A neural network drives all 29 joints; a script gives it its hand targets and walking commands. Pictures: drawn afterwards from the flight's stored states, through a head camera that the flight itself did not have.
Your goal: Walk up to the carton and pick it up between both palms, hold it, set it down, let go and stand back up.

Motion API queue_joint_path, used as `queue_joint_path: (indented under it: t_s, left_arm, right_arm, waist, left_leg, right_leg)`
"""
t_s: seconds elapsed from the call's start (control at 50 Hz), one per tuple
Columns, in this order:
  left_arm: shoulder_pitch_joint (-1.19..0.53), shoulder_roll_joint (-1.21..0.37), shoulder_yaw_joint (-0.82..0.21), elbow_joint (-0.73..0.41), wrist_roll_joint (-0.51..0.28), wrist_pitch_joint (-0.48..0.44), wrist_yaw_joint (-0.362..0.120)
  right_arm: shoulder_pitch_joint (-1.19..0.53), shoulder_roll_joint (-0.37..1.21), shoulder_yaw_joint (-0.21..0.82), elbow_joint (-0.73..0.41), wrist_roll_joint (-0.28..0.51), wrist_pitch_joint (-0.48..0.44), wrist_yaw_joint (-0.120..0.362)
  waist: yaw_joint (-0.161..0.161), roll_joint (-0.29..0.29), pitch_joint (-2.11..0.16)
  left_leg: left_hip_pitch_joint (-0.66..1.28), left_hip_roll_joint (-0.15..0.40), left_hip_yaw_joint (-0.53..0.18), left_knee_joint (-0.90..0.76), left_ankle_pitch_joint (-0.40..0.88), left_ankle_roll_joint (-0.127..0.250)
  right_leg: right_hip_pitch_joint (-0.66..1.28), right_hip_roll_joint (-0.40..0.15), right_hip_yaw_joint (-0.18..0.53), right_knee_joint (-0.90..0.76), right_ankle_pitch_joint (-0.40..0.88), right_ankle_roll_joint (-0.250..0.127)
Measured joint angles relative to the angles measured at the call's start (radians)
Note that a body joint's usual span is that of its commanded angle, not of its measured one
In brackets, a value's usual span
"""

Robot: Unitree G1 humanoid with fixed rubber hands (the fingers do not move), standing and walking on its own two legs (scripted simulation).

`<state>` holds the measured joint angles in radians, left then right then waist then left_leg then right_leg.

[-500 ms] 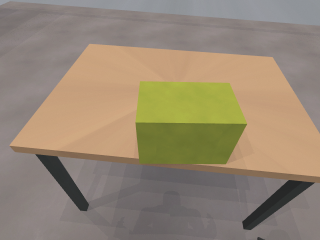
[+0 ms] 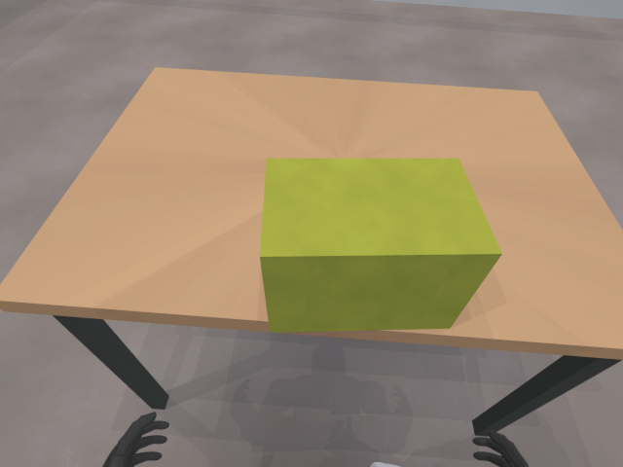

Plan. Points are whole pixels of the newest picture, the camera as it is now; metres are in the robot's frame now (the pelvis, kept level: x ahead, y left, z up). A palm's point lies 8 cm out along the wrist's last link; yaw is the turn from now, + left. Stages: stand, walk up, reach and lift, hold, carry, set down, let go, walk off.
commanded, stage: walk up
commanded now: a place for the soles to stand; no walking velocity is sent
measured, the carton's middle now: (362, 247) +0.40 -0.04 +0.04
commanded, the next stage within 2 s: reach and lift in 1.84 s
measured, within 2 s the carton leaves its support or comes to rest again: neither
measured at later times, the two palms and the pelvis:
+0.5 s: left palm out of the picture +0.12 +0.27 -0.08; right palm out of the picture +0.15 -0.24 -0.06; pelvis +0.01 +0.01 +0.02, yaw +0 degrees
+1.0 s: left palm (127, 466) +0.13 +0.24 -0.08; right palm out of the picture +0.11 -0.30 -0.07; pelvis +0.01 -0.03 +0.01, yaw +0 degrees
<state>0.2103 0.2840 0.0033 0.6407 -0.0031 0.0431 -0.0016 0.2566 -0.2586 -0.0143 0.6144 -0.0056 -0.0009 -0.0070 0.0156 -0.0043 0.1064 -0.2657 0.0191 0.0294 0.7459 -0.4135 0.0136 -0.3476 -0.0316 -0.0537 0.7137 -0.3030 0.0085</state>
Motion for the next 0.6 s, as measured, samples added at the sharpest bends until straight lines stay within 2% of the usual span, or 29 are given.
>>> queue_joint_path:
  t_s: [0.1, 0.22, 0.6]
  left_arm:
    - [0.014, 0.009, -0.003, 0.031, 0.003, -0.017, -0.016]
    - [0.02, 0.016, -0.006, 0.047, 0.003, -0.024, -0.021]
    - [0.021, 0.009, -0.012, 0.067, 0.004, -0.031, -0.027]
  right_arm:
    - [-0.033, 0.002, 0.01, -0.026, 0.008, -0.011, 0.01]
    - [-0.046, -0.013, 0.007, -0.041, 0.01, -0.013, 0.014]
    - [0.03, -0.012, 0.009, -0.009, 0.01, -0.012, 0.017]
  waist:
    - [0.012, -0.015, -0.035]
    - [0.017, -0.021, -0.056]
    - [-0.004, -0.006, -0.068]
  left_leg:
    - [0.037, -0.004, 0.001, -0.094, 0.036, 0.001]
    - [0.062, -0.015, 0.003, -0.151, 0.062, 0.006]
    - [0.081, -0.027, 0.009, -0.194, 0.079, 0.01]
  right_leg:
    - [0.043, 0.0, -0.001, -0.103, 0.046, 0.001]
    - [0.065, -0.008, 0.001, -0.15, 0.064, 0.007]
    - [0.073, -0.019, 0.007, -0.17, 0.07, 0.011]
